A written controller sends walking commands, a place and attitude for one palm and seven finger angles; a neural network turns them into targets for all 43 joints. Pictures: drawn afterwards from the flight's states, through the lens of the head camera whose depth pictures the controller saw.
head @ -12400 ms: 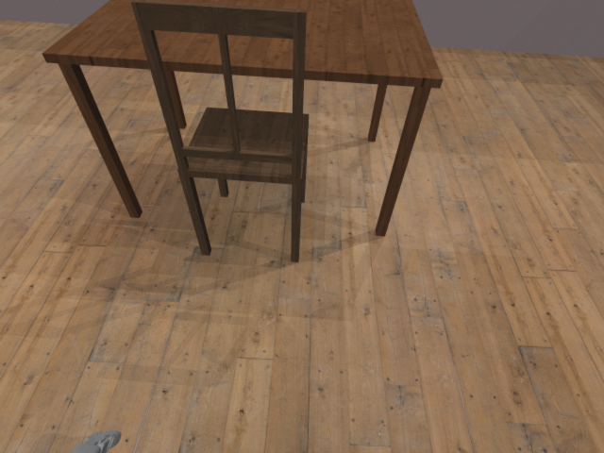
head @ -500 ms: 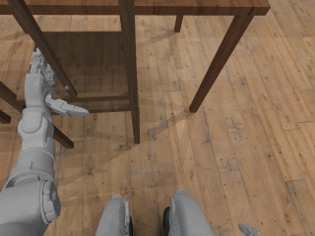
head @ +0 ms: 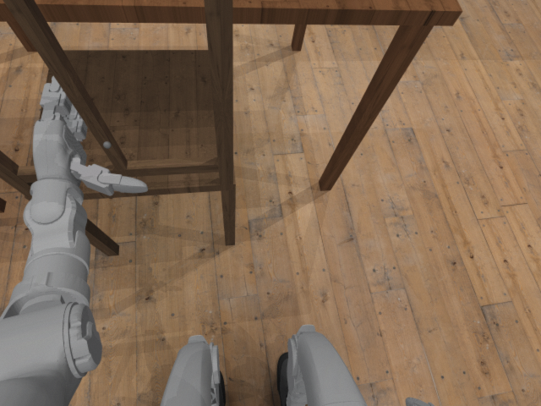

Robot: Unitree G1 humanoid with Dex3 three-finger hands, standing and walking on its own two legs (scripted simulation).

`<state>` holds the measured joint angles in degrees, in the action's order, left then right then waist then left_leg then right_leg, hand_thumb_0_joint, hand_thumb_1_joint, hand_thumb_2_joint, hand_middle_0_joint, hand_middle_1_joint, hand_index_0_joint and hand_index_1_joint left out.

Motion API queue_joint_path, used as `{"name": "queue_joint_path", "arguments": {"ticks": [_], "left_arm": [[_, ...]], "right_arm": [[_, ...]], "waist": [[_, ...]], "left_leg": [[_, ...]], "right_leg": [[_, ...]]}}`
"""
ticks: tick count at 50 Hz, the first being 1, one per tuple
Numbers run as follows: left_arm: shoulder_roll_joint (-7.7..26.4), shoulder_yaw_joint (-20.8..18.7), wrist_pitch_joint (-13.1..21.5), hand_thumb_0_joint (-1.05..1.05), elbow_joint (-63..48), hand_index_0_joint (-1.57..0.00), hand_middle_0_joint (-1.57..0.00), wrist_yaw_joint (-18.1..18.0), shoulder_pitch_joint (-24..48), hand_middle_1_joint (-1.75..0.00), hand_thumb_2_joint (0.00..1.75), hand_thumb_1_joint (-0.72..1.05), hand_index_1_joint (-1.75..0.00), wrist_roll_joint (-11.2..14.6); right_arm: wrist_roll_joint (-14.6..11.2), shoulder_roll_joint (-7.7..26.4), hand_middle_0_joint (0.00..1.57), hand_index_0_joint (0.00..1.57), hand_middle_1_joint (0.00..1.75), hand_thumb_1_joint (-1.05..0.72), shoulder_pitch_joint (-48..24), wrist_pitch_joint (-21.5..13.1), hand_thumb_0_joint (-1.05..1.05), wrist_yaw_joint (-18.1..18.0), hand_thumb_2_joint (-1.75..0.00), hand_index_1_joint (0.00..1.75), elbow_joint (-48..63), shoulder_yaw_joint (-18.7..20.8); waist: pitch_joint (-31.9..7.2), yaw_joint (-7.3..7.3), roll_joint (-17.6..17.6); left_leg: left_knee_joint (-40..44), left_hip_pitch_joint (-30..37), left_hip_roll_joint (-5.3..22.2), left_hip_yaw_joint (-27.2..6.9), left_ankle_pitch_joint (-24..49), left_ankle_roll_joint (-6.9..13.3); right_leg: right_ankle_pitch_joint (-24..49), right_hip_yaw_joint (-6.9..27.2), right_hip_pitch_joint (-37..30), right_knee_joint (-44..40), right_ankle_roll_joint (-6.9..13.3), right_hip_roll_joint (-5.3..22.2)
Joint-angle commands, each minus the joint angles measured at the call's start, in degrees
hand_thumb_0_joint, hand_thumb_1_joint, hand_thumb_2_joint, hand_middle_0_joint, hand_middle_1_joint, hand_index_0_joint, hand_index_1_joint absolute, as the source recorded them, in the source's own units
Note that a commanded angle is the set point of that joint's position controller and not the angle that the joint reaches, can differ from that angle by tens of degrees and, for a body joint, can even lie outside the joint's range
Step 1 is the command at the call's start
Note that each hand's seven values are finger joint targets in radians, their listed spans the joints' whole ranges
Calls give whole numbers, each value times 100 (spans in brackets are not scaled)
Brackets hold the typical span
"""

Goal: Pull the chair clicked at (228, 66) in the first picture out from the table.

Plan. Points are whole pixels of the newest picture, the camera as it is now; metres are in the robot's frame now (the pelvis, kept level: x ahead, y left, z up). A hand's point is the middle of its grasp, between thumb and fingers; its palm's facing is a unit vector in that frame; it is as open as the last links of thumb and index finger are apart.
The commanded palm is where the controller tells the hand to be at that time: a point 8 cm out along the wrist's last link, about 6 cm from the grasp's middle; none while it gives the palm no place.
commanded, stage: push the fingers through the gap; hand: left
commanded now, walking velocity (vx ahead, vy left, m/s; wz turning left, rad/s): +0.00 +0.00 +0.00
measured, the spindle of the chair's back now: (81, 99) +0.52 +0.23 +0.07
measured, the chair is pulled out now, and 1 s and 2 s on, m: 0.00 0.00 0.05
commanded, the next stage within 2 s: hook a spindle and tug to test in 0.02 s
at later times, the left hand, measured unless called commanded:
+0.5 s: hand (111, 143) +0.48 +0.20 +0.02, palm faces +0.08 -1.00 -0.04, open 15.2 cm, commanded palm +0.45 +0.24 +0.03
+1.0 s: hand (108, 137) +0.49 +0.21 +0.02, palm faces +0.07 -1.00 -0.02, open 5.7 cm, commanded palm +0.45 +0.24 +0.03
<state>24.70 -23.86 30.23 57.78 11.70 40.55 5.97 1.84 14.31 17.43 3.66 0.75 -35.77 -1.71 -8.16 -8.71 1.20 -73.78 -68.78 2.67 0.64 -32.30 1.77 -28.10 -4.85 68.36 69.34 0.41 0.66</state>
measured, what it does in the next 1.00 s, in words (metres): stands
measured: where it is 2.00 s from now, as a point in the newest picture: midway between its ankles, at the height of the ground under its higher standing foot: outside the picture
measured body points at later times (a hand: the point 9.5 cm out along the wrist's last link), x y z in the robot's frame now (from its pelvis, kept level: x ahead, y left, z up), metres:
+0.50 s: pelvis +0.00 +0.00 +0.00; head +0.16 +0.03 +0.42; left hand +0.47 +0.26 +0.03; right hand +0.05 -0.26 -0.12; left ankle +0.01 +0.10 -0.62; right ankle +0.04 -0.12 -0.62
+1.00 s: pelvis +0.01 +0.01 +0.00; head +0.17 +0.03 +0.42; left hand +0.48 +0.26 +0.03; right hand +0.05 -0.26 -0.11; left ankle +0.01 +0.10 -0.62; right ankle +0.04 -0.12 -0.62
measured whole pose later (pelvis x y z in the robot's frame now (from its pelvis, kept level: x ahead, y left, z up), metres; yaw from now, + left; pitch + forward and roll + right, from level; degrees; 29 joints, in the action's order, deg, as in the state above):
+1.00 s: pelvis +0.01 +0.01 +0.00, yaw +0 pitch +28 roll -4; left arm 24.7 -22.5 29.2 56.8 11.4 40.8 7.0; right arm 1.7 14.5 16.9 5.6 1.4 -34.9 -1.4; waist -8.3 -8.9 1.2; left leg -73.4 -68.4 2.5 0.7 -33.0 2.2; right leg -28.5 -4.6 67.8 68.6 -0.1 0.6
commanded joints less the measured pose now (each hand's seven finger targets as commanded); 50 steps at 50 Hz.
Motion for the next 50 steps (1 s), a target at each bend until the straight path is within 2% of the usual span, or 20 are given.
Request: {"name": "queue_joint_path", "arguments": {"ticks": [1,3,4,6,11,14,20,21,24,26,28,31,36,39,42,43,45,46,49,50], "left_arm": [[1192,60,463,0,-1088,-6,-6,0,2174,-8,30,-50,-8,9],[1050,165,344,0,-821,-6,-6,13,2173,-8,30,-50,-8,14],[1135,104,295,0,-684,-6,-6,10,2122,-8,30,-50,-8,-6],[1091,121,278,0,-789,-6,-6,-5,2269,-8,30,-50,-8,20],[1153,5,462,0,-1365,-15,-15,-126,2175,-35,30,-50,-35,68],[1186,-24,436,0,-1233,-20,-20,-199,2137,-52,30,-50,-52,18],[1206,-26,392,0,-1304,-31,-31,-214,2052,-85,30,-50,-85,1],[1210,-58,385,0,-1241,-32,-32,-196,1876,-90,30,-50,-90,-3],[1145,25,397,0,-1303,-38,-38,-150,2012,-107,37,-33,-107,21],[903,173,379,0,-1260,-41,-41,-125,1921,-118,42,-22,-118,67],[1137,37,379,0,-1213,-45,-45,-110,2064,-129,47,-11,-129,81],[1047,103,395,0,-1116,-50,-50,-76,2031,-145,54,6,-145,57],[1035,135,403,0,-1046,-50,-50,-13,1996,-145,66,34,-145,68],[1290,-39,376,0,-1072,-50,-50,12,1912,-145,73,51,-145,51],[1095,130,334,0,-1117,-50,-50,49,1910,-145,80,68,-145,50],[1151,51,313,0,-1149,-50,-50,45,1859,-145,83,73,-145,78],[1085,85,275,0,-1108,-50,-50,52,1855,-145,88,84,-145,119],[1211,-33,254,0,-1072,-50,-50,31,1754,-145,90,90,-145,100],[913,173,215,0,-1214,-50,-50,22,1624,-145,90,90,-145,125],[1037,66,225,0,-1288,-50,-50,7,1556,-145,90,90,-145,143]], "right_arm": [[1,1064,20,20,30,-90,815,-85,0,-83,-90,30,255,414],[-6,1088,20,20,30,-90,807,-50,0,-68,-90,30,242,412],[-15,1107,20,20,30,-90,819,-25,0,-77,-90,30,259,409],[-6,1115,20,20,30,-90,825,-15,0,-77,-90,30,293,414],[19,1073,20,20,30,-90,789,12,0,-54,-90,30,381,430],[18,1049,20,20,30,-90,789,37,0,-41,-90,30,352,414],[11,1054,20,20,30,-90,791,65,0,-43,-90,30,385,410],[1,1050,20,20,30,-90,779,68,0,-42,-90,30,401,413],[4,1036,20,20,30,-90,774,63,0,-48,-90,30,368,415],[-15,1019,20,20,30,-90,766,42,0,-43,-90,30,353,433],[-2,1047,20,20,30,-90,786,33,0,-60,-90,30,309,416],[-2,1029,20,20,30,-90,774,14,0,-57,-90,30,306,412],[-9,1037,20,20,30,-90,774,16,0,-46,-90,30,309,418],[-4,1060,20,20,30,-90,787,48,0,-50,-90,30,330,418],[-13,1042,20,20,30,-90,773,66,0,-39,-90,30,357,411],[-11,1051,20,20,30,-90,793,73,0,-33,-90,30,364,413],[-19,1061,20,20,30,-90,820,80,0,-35,-90,30,374,415],[-21,1076,20,20,30,-90,826,85,0,-30,-90,30,382,417],[-33,1033,20,20,30,-90,806,92,0,-9,-90,30,424,432],[-34,1059,20,20,30,-90,820,88,0,-13,-90,30,426,439]], "waist": [[-2850,-54,904],[-2607,-125,785],[-2479,-91,723],[-2650,-105,840],[-3277,29,911],[-3046,-19,656],[-3021,-7,691],[-3042,61,779],[-2965,5,709],[-2984,-37,723],[-2910,-48,610],[-2856,-36,695],[-2853,-44,753],[-2952,24,726],[-2933,-22,858],[-2980,27,873],[-2941,-34,752],[-2938,22,653],[-2981,18,729],[-3017,43,744]], "left_leg": [[875,2499,-76,-524,2565,-138],[891,2327,-85,-526,2281,-114],[926,2233,-88,-538,2213,-115],[904,2389,-86,-551,2346,-113],[841,2823,-61,-586,3052,-180],[829,2427,-86,-523,2803,-129],[870,2389,-96,-473,2691,-121],[884,2424,-102,-468,2761,-136],[874,2389,-94,-472,2696,-117],[881,2540,-82,-488,2775,-128],[864,2309,-101,-465,2594,-101],[873,2295,-115,-452,2515,-97],[843,2329,-116,-434,2558,-93],[835,2267,-112,-433,2619,-94],[843,2408,-91,-449,2802,-106],[844,2417,-94,-449,2800,-106],[844,2420,-84,-472,2843,-100],[865,2352,-84,-482,2807,-103],[890,2473,-88,-462,2919,-109],[888,2539,-66,-474,3011,-119]], "right_leg": [[1452,208,-1167,-656,98,-188],[1257,195,-1048,-709,91,-191],[1206,181,-1050,-707,104,-184],[1261,177,-984,-681,106,-181],[1656,182,-1213,-597,103,-186],[1709,205,-1424,-612,77,-188],[1706,233,-1496,-642,84,-184],[1725,232,-1500,-647,96,-182],[1718,239,-1504,-673,87,-191],[1710,208,-1389,-697,85,-195],[1691,243,-1517,-706,76,-191],[1632,242,-1468,-693,86,-189],[1654,255,-1414,-708,92,-187],[1747,265,-1561,-673,97,-187],[1804,241,-1432,-660,94,-182],[1798,236,-1475,-665,96,-188],[1817,223,-1433,-658,90,-192],[1792,213,-1504,-659,87,-197],[1853,213,-1513,-708,86,-199],[1875,214,-1499,-679,96,-193]]}}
